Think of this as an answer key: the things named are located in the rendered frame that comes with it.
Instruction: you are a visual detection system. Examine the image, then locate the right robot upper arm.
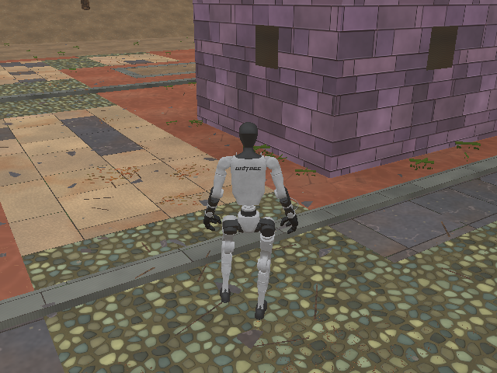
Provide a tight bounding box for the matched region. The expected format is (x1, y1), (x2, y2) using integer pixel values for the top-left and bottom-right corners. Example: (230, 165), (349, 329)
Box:
(265, 156), (287, 199)

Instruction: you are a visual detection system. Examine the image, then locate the left robot shin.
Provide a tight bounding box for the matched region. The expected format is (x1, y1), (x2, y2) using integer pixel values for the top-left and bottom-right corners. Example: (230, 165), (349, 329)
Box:
(221, 241), (232, 293)

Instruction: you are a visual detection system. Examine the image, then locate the left robot upper arm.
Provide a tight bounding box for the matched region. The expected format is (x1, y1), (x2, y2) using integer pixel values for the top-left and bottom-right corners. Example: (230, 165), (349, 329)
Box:
(211, 156), (232, 199)

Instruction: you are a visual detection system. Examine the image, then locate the left robot hand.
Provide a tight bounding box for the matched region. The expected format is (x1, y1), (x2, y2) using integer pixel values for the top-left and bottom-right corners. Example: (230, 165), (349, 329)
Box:
(203, 214), (221, 231)

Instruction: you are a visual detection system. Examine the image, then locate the robot right foot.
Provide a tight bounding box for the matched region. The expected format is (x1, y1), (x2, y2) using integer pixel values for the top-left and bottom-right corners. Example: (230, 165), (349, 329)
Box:
(255, 300), (267, 320)

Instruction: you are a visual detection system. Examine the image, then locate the left robot forearm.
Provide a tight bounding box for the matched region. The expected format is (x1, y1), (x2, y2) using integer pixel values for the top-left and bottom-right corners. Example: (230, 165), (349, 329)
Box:
(205, 187), (220, 218)

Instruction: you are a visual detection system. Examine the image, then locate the right robot forearm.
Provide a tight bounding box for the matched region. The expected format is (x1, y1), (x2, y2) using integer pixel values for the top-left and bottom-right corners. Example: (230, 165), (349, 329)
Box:
(280, 187), (296, 218)

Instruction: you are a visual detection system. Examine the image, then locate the right robot hand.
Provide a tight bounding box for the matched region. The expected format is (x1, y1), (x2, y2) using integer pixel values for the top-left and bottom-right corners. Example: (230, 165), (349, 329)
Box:
(280, 215), (298, 234)

